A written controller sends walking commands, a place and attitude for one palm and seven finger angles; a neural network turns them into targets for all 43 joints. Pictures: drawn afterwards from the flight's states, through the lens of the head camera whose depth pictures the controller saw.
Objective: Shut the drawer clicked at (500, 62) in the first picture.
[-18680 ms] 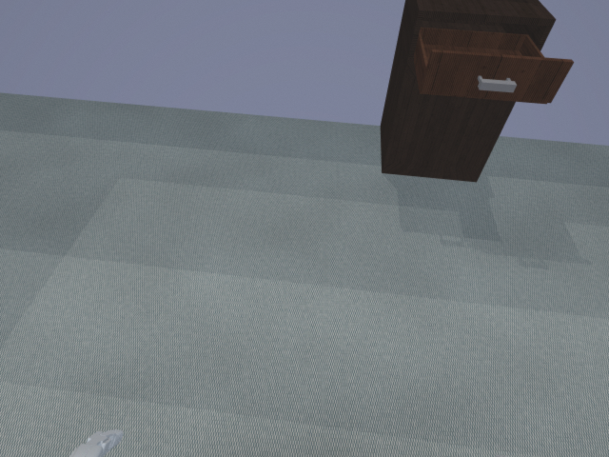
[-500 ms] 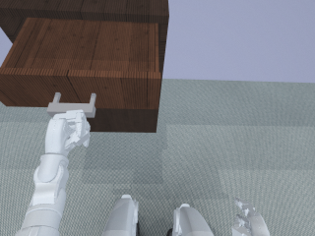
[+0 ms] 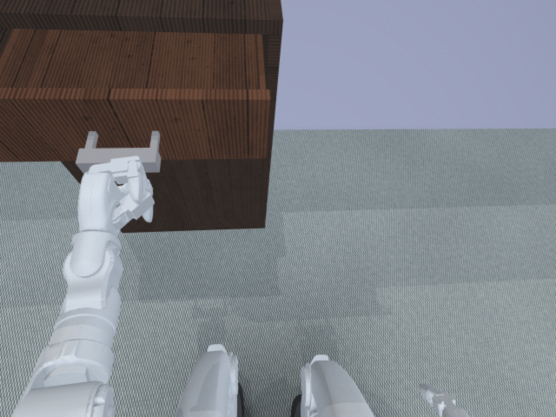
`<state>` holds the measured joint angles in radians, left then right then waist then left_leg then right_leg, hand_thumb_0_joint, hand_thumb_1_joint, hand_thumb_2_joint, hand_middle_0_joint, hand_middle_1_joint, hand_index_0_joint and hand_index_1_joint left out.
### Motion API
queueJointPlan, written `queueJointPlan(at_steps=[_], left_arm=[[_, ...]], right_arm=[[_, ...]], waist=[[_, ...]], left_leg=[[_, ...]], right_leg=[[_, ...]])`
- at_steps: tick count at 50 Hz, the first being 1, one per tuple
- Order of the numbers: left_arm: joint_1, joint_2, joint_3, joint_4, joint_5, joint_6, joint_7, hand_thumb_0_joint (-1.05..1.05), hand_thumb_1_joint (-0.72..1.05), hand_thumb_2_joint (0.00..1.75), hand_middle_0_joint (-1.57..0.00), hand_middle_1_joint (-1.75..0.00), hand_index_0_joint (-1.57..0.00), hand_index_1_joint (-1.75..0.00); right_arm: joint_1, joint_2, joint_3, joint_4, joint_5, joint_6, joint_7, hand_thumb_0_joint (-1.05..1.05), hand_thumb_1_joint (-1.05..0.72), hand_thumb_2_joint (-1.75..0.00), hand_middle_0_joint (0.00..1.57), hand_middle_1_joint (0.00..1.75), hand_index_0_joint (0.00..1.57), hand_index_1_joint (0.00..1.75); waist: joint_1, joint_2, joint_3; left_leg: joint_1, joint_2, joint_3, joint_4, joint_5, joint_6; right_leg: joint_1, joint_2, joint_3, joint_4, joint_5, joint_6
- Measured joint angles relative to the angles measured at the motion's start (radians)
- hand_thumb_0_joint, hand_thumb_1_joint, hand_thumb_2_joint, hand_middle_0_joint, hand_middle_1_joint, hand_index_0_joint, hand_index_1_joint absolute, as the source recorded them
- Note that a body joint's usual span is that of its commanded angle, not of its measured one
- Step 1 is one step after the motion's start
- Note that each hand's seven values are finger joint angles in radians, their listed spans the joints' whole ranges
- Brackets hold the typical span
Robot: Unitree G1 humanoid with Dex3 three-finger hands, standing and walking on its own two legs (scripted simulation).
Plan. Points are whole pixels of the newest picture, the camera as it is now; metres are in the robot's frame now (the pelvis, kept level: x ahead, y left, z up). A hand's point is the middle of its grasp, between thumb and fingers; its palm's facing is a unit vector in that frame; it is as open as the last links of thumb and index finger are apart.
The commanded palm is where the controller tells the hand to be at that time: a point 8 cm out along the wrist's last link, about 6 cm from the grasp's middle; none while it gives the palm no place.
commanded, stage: push the drawer shut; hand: left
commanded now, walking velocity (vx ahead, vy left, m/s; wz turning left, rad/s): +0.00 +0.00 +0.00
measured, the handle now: (122, 148) +0.49 +0.24 +0.03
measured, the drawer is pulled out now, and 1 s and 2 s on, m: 0.14 0.02 0.00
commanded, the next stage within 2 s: pull the fist back off the drawer in 1.60 s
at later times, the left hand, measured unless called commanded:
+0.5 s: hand (152, 163) +0.47 +0.19 +0.03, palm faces +0.07 -1.00 -0.03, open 3.2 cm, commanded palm +0.45 +0.23 +0.03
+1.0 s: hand (156, 129) +0.53 +0.19 +0.03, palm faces +0.07 -1.00 -0.02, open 3.2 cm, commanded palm +0.52 +0.22 +0.03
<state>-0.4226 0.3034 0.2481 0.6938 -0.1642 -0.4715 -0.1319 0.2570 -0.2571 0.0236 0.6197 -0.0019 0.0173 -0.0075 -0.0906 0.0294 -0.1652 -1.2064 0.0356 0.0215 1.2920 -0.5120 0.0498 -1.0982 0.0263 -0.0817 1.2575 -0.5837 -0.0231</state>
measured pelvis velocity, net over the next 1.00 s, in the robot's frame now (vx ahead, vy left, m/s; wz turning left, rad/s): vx -0.01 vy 0.00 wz -0.03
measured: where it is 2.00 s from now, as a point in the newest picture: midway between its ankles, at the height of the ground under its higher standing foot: outside the picture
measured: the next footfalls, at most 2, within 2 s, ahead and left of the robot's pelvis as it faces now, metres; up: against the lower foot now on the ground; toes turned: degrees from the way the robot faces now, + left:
none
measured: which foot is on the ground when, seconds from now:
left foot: down 0.00-1.00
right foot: down 0.00-1.00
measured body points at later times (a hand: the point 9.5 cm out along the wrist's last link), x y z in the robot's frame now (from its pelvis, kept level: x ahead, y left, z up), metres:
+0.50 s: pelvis +0.00 +0.00 -0.01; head +0.14 +0.02 +0.42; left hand +0.46 +0.24 +0.03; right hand +0.06 -0.27 -0.12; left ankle +0.05 +0.09 -0.62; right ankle +0.01 -0.11 -0.62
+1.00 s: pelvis -0.01 +0.00 -0.02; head +0.17 +0.03 +0.40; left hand +0.52 +0.24 +0.03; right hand +0.00 -0.27 -0.13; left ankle +0.05 +0.09 -0.62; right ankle +0.01 -0.11 -0.62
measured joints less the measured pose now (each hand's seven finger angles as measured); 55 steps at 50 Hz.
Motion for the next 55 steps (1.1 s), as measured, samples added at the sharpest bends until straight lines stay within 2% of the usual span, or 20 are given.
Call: queueJointPlan(at_steps=[12,32,43,55], left_arm=[[-0.129,0.032,0.037,0.137,0.02,-0.017,-0.01,-0.01,0.85,0.9,-1.4,-1.6,-1.4,-1.6],[-0.324,0.127,0.121,0.348,0.056,-0.037,-0.041,0.02,0.84,0.9,-1.4,-1.6,-1.4,-1.6],[-0.44,0.204,0.163,0.43,0.08,-0.006,-0.055,0.02,0.85,0.9,-1.4,-1.6,-1.4,-1.6],[-0.558,0.275,0.19,0.498,0.122,0.027,-0.041,0.03,0.85,0.9,-1.4,-1.6,-1.4,-1.6]], right_arm=[[-0.003,0.006,0.007,0.009,-0.007,0.017,0.003,0.01,-0.91,-0.9,0.2,0.3,0.2,0.3],[0.031,-0.003,0.017,0.021,-0.02,0.054,0.011,0.01,-0.91,-0.9,0.2,0.3,0.2,0.3],[0.055,-0.01,0.028,0.018,-0.027,0.065,0.017,0.01,-0.91,-0.9,0.2,0.3,0.2,0.3],[0.079,-0.01,0.043,0.015,-0.038,0.071,0.026,0.01,-0.91,-0.9,0.2,0.3,0.2,0.3]], waist=[[-0.013,0.001,0.005],[-0.057,0.005,0.014],[-0.092,0.014,0.021],[-0.128,0.019,0.027]], left_leg=[[-0.022,0.001,-0.002,0.007,0.0,0.0],[-0.074,0.016,-0.013,0.038,-0.005,-0.006],[-0.129,0.026,-0.022,0.068,-0.009,-0.005],[-0.183,0.03,-0.028,0.089,-0.012,0.0]], right_leg=[[-0.022,0.002,-0.001,0.006,0.0,-0.001],[-0.071,0.016,-0.011,0.029,0.0,-0.009],[-0.121,0.026,-0.018,0.046,0.003,-0.009],[-0.168,0.031,-0.024,0.057,0.005,-0.005]])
